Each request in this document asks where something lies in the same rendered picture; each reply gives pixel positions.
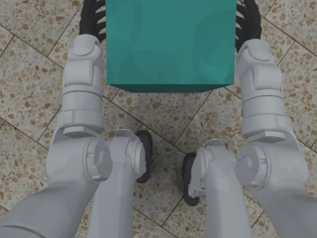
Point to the robot left hand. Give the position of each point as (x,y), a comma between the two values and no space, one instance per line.
(89,19)

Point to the carton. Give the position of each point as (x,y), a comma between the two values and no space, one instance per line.
(170,46)

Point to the left robot upper arm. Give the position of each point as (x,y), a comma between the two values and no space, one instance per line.
(75,168)

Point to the robot left foot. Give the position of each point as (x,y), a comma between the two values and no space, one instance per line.
(147,140)

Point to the right robot thigh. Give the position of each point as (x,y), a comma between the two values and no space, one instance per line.
(226,210)

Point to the right robot upper arm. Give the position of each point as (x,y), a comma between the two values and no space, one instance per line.
(276,176)

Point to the right robot forearm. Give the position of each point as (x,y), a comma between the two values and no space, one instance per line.
(262,96)

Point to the robot right hand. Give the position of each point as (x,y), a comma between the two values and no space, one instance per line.
(250,24)

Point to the left robot forearm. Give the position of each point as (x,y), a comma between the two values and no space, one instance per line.
(82,92)

